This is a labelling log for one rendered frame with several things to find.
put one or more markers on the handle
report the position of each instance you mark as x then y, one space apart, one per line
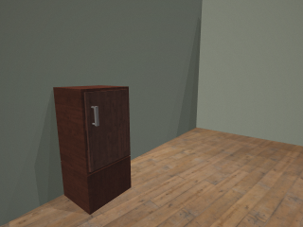
96 115

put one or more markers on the cupboard door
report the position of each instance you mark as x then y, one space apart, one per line
110 141

